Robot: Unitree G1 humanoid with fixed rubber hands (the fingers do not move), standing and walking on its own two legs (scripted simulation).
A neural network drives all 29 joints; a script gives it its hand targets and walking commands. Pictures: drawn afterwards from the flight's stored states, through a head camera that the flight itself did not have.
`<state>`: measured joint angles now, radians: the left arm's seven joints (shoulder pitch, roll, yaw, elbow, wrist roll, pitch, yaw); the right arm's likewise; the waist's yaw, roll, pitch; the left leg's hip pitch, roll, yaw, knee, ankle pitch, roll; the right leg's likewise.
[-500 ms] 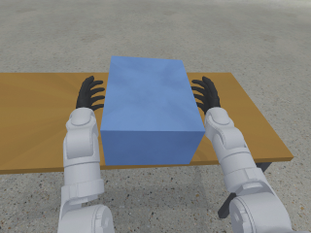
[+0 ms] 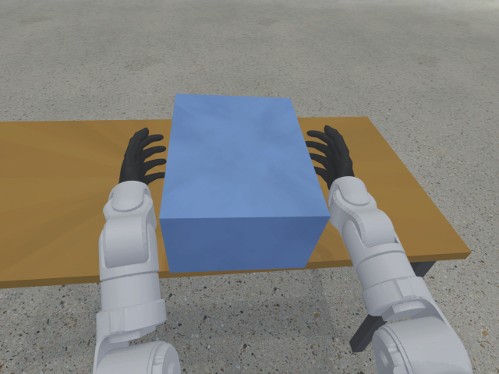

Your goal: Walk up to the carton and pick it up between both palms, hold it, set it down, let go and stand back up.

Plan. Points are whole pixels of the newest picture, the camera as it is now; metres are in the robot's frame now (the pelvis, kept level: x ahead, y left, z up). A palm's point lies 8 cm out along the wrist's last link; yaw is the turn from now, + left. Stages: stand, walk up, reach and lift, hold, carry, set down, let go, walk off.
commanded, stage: hold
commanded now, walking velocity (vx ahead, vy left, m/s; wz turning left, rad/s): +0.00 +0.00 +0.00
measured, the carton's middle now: (236, 175) +0.41 +0.01 +0.13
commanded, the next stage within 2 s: none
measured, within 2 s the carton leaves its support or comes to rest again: neither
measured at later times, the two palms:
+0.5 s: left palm (134, 188) +0.34 +0.17 +0.18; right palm (338, 180) +0.35 -0.15 +0.17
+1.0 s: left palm (133, 181) +0.35 +0.17 +0.18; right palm (337, 173) +0.36 -0.14 +0.18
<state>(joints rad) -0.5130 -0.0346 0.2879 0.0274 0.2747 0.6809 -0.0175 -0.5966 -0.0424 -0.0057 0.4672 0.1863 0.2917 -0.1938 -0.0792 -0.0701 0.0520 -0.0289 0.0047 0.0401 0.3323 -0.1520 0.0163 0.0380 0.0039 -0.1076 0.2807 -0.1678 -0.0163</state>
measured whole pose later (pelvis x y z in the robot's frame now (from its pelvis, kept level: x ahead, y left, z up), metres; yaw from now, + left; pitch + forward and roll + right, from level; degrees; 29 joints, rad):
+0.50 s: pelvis -0.01 +0.00 +0.00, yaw +0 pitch -9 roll -1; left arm -0.51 -0.04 0.29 0.01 0.29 0.72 -0.03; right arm -0.60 -0.04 0.00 0.46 0.18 0.32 -0.19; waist -0.07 -0.06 0.06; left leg -0.04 0.01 0.04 0.33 -0.14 0.01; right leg 0.03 0.01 -0.11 0.27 -0.15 -0.02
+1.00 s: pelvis +0.00 +0.00 +0.00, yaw +0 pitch -8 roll +0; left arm -0.55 -0.03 0.32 0.07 0.28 0.69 -0.04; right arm -0.63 -0.02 -0.04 0.49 0.15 0.32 -0.19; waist -0.07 -0.07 0.03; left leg -0.05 0.00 0.04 0.31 -0.13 0.01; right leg 0.01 0.00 -0.11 0.28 -0.16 -0.02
